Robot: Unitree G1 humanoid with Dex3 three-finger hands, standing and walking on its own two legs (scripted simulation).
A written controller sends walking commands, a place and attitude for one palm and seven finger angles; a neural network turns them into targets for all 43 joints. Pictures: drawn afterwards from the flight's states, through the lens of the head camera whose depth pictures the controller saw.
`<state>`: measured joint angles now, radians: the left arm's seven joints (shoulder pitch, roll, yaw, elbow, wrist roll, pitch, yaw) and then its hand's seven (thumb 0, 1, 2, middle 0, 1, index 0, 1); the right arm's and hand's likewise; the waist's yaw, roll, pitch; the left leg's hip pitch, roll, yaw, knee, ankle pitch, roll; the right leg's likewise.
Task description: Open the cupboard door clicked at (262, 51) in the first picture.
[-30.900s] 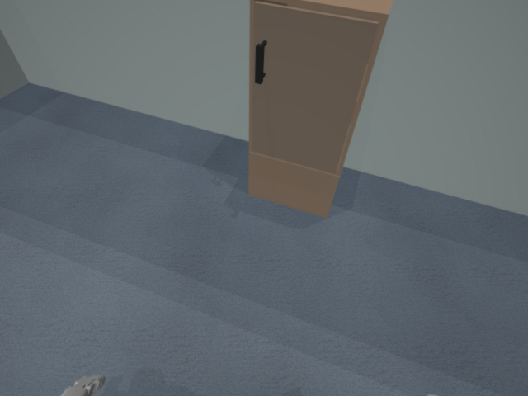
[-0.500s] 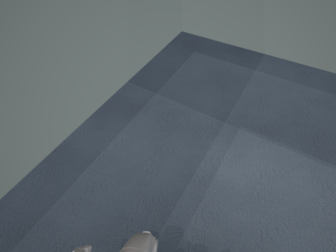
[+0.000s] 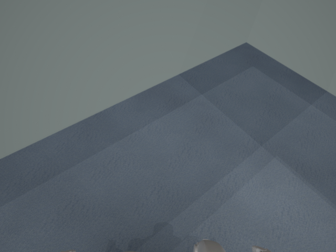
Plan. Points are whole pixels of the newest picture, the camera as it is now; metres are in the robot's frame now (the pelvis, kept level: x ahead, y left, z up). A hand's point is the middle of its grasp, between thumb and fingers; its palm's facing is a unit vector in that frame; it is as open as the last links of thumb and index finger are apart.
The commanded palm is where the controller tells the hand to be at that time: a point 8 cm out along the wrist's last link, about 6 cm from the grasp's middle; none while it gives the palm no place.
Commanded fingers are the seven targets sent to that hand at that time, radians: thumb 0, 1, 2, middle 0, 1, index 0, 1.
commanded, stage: turn to face it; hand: left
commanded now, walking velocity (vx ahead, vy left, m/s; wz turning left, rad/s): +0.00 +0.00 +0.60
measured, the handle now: out of the picture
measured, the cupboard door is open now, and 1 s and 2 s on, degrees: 47 47 47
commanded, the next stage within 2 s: none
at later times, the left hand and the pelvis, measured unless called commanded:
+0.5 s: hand out of the picture +0.01 +0.14 -0.15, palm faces +0.32 -0.91 -0.25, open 7.3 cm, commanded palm none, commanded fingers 0.00 0.90 0.90 -0.20 -0.30 -0.20 -0.30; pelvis +0.00 -0.06 +0.01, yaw +19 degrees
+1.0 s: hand out of the picture -0.03 +0.19 -0.16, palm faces +0.55 -0.79 -0.27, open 7.4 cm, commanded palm none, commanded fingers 0.00 0.90 0.90 -0.20 -0.30 -0.20 -0.30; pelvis +0.00 -0.05 +0.00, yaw +35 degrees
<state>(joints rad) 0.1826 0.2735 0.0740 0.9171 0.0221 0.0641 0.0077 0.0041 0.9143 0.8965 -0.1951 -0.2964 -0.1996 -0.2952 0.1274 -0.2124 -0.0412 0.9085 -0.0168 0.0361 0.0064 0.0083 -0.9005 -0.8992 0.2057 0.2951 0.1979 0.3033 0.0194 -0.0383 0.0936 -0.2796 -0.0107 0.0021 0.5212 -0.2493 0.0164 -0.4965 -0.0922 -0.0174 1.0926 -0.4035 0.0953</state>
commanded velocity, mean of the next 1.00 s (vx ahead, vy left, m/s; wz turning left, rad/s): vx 0.00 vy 0.00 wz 0.60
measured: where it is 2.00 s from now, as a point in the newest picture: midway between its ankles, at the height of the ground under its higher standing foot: outside the picture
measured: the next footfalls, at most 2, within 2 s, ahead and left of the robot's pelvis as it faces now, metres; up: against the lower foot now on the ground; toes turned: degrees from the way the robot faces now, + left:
right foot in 0.18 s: +0.05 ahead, -0.15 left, +0.00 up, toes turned +4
left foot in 0.64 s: -0.01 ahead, +0.08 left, +0.00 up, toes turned +29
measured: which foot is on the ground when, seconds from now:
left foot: down 0.00-0.18, up 0.20-0.62, down 0.64-1.00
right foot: up 0.00-0.16, down 0.18-0.62, up 0.64-1.00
